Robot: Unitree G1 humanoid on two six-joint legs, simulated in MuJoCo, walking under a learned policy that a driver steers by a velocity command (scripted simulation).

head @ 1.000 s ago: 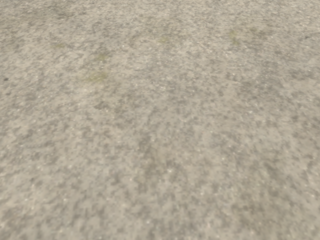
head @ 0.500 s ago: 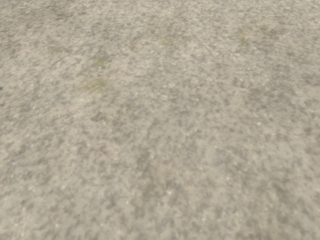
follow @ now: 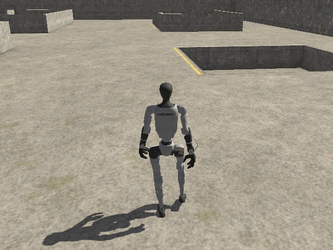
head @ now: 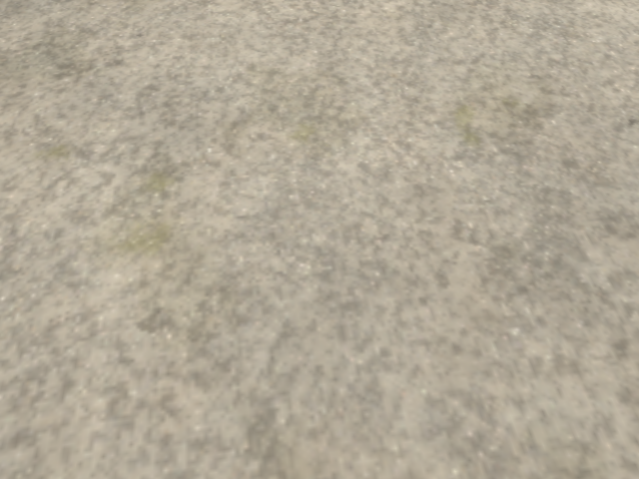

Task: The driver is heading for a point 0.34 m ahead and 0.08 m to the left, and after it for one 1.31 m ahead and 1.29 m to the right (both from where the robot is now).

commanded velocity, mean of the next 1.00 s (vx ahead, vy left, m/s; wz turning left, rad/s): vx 0.21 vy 0.00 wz -0.24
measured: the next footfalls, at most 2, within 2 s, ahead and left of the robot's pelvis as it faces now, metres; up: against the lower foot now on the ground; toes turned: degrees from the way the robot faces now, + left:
right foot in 0.26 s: +0.33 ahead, -0.11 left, +0.00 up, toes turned +1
left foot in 0.82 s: +0.35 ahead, +0.08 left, +0.00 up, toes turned -13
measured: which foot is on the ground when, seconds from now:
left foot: down 0.00-0.26, up 0.28-0.80, down 0.82-1.00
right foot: up 0.00-0.24, down 0.26-0.82, up 0.84-1.00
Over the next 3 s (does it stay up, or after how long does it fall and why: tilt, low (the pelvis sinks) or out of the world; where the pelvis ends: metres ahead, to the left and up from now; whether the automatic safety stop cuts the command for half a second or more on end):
stays up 0.61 -0.53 -0.01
